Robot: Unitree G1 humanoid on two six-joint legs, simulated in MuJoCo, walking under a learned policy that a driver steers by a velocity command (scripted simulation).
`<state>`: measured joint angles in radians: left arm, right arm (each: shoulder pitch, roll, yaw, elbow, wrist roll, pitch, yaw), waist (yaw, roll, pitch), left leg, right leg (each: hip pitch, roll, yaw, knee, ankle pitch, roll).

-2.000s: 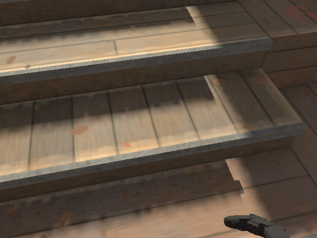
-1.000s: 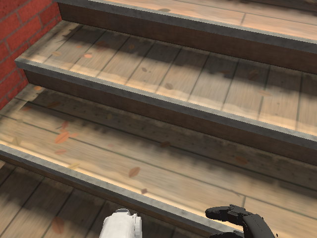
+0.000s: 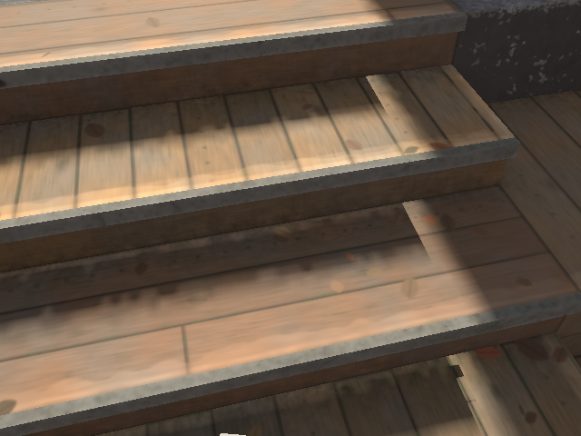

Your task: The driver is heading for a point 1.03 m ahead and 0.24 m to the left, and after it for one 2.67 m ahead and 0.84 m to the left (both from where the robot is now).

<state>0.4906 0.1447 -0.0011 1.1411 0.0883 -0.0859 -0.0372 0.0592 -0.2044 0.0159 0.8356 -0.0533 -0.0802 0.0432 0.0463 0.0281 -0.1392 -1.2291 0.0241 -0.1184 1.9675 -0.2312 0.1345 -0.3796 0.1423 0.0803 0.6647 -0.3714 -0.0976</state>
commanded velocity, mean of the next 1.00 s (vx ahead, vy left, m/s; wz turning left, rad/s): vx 0.50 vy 0.00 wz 0.31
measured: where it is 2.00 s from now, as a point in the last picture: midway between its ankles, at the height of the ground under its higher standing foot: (186, 167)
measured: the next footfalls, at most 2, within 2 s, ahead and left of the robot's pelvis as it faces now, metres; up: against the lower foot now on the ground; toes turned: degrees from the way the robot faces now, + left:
left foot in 0.20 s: +0.33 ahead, +0.15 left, +0.15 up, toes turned +3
right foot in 0.82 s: +0.73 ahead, +0.01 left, +0.30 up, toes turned +11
